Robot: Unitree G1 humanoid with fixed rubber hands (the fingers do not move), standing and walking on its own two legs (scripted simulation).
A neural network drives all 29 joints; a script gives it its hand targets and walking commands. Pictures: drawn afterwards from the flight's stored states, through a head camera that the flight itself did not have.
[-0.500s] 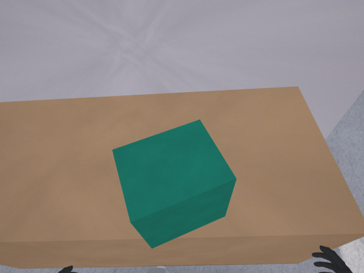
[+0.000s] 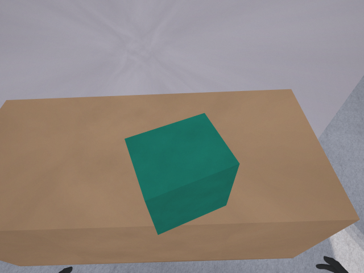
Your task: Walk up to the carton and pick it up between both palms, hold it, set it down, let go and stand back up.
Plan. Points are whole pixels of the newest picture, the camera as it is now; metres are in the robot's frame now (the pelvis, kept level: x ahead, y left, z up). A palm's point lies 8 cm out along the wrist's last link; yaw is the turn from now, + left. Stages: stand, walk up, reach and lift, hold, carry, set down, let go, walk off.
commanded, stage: walk up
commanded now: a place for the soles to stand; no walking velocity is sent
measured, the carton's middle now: (180, 175) +0.40 +0.04 -0.09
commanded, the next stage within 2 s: none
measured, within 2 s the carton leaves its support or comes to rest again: neither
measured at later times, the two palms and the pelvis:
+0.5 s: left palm out of the picture +0.03 +0.31 -0.11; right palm out of the picture +0.04 -0.32 -0.10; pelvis -0.04 +0.00 +0.01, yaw +0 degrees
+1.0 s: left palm out of the picture +0.06 +0.30 -0.10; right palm out of the picture +0.08 -0.28 -0.10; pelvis -0.01 +0.00 +0.02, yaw +0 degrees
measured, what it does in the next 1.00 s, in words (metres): steps on the spot: right foot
